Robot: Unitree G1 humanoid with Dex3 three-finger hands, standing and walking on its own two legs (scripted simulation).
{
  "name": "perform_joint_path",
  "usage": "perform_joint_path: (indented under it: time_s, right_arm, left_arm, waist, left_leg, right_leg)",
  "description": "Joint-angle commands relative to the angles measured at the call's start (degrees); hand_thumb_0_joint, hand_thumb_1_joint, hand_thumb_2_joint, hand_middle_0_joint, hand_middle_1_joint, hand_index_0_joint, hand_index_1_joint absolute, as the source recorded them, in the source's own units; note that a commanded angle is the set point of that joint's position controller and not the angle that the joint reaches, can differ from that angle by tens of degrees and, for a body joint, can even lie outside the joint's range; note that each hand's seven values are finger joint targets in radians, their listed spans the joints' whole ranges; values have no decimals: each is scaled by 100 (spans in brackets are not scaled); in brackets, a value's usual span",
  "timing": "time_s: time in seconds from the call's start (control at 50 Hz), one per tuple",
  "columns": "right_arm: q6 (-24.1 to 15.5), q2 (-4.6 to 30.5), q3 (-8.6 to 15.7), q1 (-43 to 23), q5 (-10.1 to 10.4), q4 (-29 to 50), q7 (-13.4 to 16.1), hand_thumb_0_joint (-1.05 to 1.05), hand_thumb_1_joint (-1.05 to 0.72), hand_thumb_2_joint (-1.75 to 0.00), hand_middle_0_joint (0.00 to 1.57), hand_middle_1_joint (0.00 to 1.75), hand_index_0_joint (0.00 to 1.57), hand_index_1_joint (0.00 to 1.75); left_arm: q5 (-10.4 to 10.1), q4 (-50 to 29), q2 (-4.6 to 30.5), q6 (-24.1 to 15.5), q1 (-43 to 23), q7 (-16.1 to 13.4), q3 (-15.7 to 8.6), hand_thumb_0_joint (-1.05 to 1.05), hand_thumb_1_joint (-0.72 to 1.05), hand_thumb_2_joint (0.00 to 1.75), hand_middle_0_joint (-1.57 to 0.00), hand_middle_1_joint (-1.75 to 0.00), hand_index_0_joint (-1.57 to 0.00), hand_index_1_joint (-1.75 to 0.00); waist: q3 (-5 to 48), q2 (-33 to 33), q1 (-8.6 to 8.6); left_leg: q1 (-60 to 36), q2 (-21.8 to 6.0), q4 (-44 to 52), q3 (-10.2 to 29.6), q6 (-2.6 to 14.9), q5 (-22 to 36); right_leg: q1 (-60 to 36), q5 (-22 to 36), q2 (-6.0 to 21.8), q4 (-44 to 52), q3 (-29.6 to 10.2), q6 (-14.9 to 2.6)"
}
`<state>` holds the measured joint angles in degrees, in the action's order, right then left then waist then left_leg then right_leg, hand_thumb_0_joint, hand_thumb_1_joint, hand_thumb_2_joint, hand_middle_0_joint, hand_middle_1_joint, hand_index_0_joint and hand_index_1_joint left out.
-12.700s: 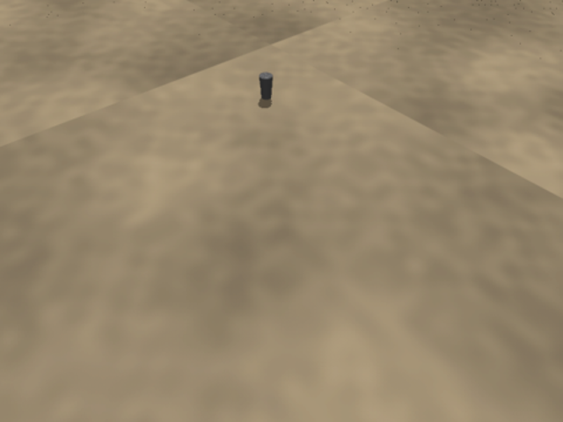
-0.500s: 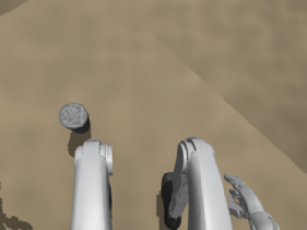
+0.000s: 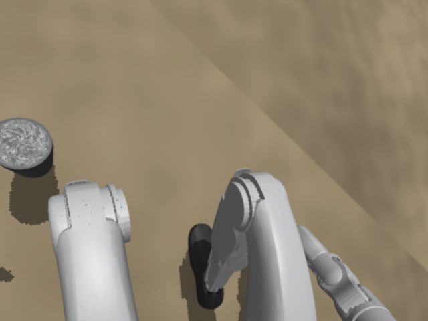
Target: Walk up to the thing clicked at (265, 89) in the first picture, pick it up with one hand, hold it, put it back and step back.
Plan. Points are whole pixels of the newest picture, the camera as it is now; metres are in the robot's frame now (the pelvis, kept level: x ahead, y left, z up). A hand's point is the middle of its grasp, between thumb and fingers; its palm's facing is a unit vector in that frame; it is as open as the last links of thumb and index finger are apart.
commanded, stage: close in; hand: left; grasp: from the side
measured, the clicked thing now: (28, 154) +0.40 +0.26 -0.22
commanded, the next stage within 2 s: rest palm in 0.64 s
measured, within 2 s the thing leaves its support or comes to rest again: leaves its support in 1.84 s
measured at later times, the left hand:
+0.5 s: hand (6, 166) +0.37 +0.28 -0.17, palm faces +0.25 -0.97 +0.03, open 17.7 cm
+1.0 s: hand (23, 158) +0.39 +0.27 -0.19, palm faces +0.29 -0.96 +0.00, open 14.8 cm
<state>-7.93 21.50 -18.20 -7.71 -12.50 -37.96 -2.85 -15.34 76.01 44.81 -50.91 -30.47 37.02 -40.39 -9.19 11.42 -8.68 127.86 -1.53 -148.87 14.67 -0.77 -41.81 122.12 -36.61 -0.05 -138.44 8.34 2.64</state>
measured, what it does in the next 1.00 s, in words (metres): stands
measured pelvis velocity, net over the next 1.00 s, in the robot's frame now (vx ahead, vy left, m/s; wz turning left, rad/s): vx -0.02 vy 0.01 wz -0.07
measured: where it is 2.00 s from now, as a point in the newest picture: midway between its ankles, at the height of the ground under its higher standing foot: (155, 298)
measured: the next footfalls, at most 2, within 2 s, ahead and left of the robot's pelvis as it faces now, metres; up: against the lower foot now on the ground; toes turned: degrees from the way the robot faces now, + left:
none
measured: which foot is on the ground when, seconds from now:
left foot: down 0.00-1.00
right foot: down 0.00-1.00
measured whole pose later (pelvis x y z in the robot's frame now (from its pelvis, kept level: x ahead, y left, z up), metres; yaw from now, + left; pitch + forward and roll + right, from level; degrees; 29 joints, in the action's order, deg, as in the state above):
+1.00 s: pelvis -0.02 +0.01 -0.02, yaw -4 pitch +9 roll -18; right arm -1.7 22.0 -28.6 -10.2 -21.6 -32.7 -9.3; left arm -4.9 82.6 44.0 -68.9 -30.7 0.7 -28.5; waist -17.8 16.4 -12.6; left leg 125.3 -0.9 -153.9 22.3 -0.3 -40.3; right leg 116.7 -32.5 -2.7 -137.5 13.9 4.4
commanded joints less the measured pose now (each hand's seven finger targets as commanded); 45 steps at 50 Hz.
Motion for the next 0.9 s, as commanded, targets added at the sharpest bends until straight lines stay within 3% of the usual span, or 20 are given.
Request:
perform_joint_path:
  time_s: [0.0,0.1,0.12,0.2,0.26,0.3,0.32,0.36,0.44,0.58,0.7,0.78,0.84,0.88]
  right_arm:
    - [25,1847,396,133,-131,259,44,0,-94,-91,20,30,20,30]
    - [169,1903,186,8,-293,351,-83,0,-94,-91,20,30,20,30]
    - [198,1920,173,22,-346,336,-103,0,-94,-91,20,30,20,30]
    - [303,1986,175,-11,-462,447,-205,0,-94,-91,20,30,20,30]
    - [374,1951,136,-80,-528,508,-266,0,-93,-91,20,30,20,30]
    - [392,1935,110,-119,-545,525,-294,0,-93,-90,20,30,20,30]
    - [395,1924,70,-110,-545,524,-310,0,-93,-90,20,30,20,30]
    - [400,1957,51,-128,-571,606,-334,0,-93,-90,20,30,20,30]
    - [444,1984,-56,-171,-629,667,-372,0,-92,-90,20,30,20,30]
    - [517,2037,-129,-258,-763,722,-445,0,-91,-90,20,30,20,30]
    - [583,2104,-185,-217,-848,708,-513,0,-91,-90,20,30,20,30]
    - [598,2075,-258,-228,-887,693,-538,0,-90,-91,20,30,20,30]
    - [616,2094,-278,-233,-913,662,-545,0,-89,-90,20,30,20,30]
    - [628,2098,-291,-248,-927,638,-546,0,-88,-90,20,30,20,30]
  left_arm:
    - [-29,-714,1261,-747,-910,-398,167,0,-61,1,-7,-9,-6,-9]
    - [77,-618,1126,-1118,-772,-1024,149,0,-61,2,-7,-10,-7,-9]
    - [136,-818,1291,-1210,-901,-1169,79,0,-61,1,-7,-9,-7,-9]
    - [348,-942,1012,-1384,-719,-1647,210,0,-61,1,-7,-8,-7,-7]
    - [419,-732,507,-1414,-690,-1839,709,0,-60,2,-7,-7,-7,-7]
    - [414,-647,388,-1431,-719,-1962,907,0,-61,1,-7,-7,-7,-6]
    - [430,-646,407,-1448,-912,-2023,1034,0,-61,1,-7,-7,-7,-6]
    - [416,-666,566,-1520,-869,-2181,909,0,-60,1,-6,-7,-7,-6]
    - [488,-467,585,-1666,-965,-2479,967,0,-57,4,-6,-8,-7,-7]
    - [799,-189,588,-1883,-904,-2958,1118,0,-50,9,-5,-8,-5,-7]
    - [909,-168,575,-2033,-829,-3308,1138,0,-44,12,-5,-7,-5,-7]
    - [932,-167,618,-2139,-992,-3519,1160,0,-33,17,-12,-8,-10,-10]
    - [988,-152,685,-2216,-1084,-3608,1166,0,-13,30,-29,-25,-28,-26]
    - [1022,-174,727,-2246,-1129,-3631,1244,0,-4,36,-31,-29,-30,-29]
  waist:
    - [3478,-2695,-306]
    - [3245,-2789,-277]
    - [3287,-2973,-251]
    - [3145,-3160,-359]
    - [2867,-2914,-573]
    - [2653,-2650,-621]
    - [2536,-2548,-711]
    - [2592,-2364,-668]
    - [2411,-2314,-734]
    - [2048,-2490,-816]
    - [2072,-2728,-865]
    - [2144,-2598,-965]
    - [2092,-2633,-1037]
    - [2071,-2676,-1036]
  left_leg:
    - [-2707,-176,1847,-398,-97,1147]
    - [-2760,-191,1815,-275,-159,1220]
    - [-2790,-191,1770,-296,-170,1248]
    - [-2875,-184,1838,-218,-226,1280]
    - [-2586,-176,1783,-181,-188,1118]
    - [-2304,-168,1734,-178,-120,748]
    - [-2110,-158,1709,-164,-79,490]
    - [-2016,-142,1634,-161,-38,363]
    - [-1983,-151,1699,-47,-51,112]
    - [-2055,-186,1826,108,-110,56]
    - [-2344,-215,1879,251,-191,391]
    - [-2236,-198,1714,208,-144,461]
    - [-2330,-232,1726,266,-158,454]
    - [-2285,-234,1686,243,-138,423]
  right_leg:
    - [-1444,830,-264,869,674,-396]
    - [-1569,927,-302,796,820,-374]
    - [-1624,975,-316,782,826,-374]
    - [-1617,1086,-316,728,948,-365]
    - [-1565,1047,-333,801,981,-354]
    - [-1530,849,-348,897,981,-335]
    - [-1520,680,-362,954,998,-319]
    - [-1633,611,-388,983,1005,-293]
    - [-1569,464,-411,968,1078,-287]
    - [-1450,492,-414,886,1154,-280]
    - [-1538,770,-416,773,1238,-278]
    - [-1739,898,-459,848,1219,-252]
    - [-1686,906,-455,846,1238,-242]
    - [-1704,907,-472,854,1215,-249]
